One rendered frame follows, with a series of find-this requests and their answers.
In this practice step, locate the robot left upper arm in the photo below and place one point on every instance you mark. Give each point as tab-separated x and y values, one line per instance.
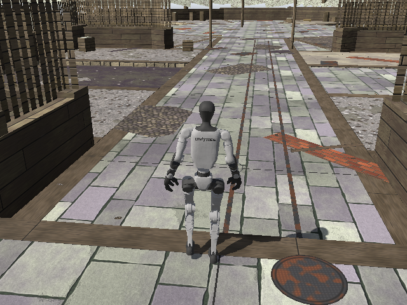
181	144

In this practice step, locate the right robot forearm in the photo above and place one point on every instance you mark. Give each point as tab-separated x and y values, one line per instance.
234	169

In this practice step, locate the right robot hand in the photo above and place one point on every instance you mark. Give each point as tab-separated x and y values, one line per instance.
233	181

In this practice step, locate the left robot hand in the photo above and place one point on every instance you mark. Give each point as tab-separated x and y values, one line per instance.
168	182

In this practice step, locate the left robot forearm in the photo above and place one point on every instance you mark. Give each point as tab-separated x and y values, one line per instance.
172	168

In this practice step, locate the right robot foot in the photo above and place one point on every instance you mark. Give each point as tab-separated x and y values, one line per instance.
213	258

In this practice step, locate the robot right thigh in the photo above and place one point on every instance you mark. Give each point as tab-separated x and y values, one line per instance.
216	197

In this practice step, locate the robot right upper arm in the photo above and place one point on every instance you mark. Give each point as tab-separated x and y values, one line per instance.
228	146

